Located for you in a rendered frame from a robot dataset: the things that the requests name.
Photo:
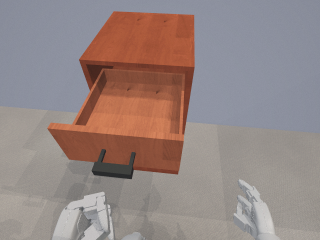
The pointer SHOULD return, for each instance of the drawer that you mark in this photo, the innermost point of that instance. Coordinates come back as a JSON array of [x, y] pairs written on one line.
[[128, 111]]

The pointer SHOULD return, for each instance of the cabinet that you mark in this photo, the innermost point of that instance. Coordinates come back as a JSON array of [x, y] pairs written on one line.
[[140, 41]]

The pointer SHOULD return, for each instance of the robot left hand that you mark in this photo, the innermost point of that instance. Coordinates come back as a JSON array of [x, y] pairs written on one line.
[[77, 217]]

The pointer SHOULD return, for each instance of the handle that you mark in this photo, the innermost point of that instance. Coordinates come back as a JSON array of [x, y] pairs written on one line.
[[101, 168]]

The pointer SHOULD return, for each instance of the robot right hand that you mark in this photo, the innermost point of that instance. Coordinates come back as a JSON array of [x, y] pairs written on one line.
[[257, 218]]

